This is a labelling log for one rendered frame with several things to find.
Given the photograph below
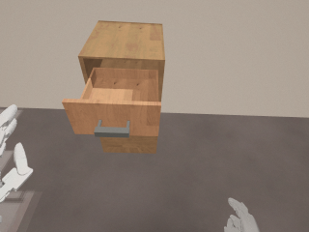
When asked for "robot left hand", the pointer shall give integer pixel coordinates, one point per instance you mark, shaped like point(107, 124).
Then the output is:
point(17, 176)

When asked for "cabinet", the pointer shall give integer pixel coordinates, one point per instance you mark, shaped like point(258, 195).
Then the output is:
point(125, 45)

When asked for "robot right hand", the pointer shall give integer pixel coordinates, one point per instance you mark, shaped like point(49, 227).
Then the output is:
point(244, 222)

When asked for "drawer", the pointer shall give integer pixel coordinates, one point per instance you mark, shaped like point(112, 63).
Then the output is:
point(116, 96)

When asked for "handle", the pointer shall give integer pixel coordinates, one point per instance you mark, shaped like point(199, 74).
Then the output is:
point(112, 131)

